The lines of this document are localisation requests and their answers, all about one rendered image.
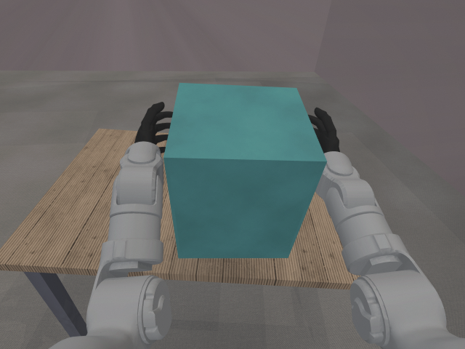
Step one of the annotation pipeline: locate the left robot forearm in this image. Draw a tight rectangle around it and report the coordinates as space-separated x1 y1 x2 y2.
86 142 163 332

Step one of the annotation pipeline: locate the robot left upper arm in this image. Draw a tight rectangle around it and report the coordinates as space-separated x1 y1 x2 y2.
49 275 172 349

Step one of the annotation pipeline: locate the carton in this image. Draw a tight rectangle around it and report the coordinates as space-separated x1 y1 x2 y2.
163 83 327 258

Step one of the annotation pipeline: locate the right robot forearm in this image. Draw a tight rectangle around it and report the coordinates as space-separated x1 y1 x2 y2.
315 151 446 325

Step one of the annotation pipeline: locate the robot right upper arm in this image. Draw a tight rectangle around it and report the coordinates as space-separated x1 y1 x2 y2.
350 270 465 349

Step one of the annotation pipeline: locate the robot right hand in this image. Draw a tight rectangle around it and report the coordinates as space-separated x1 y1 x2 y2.
308 108 340 153

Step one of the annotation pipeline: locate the robot left hand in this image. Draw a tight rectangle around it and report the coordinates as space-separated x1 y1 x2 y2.
134 102 173 153

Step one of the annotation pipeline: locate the table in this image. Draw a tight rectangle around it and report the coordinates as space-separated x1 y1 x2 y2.
0 129 361 337

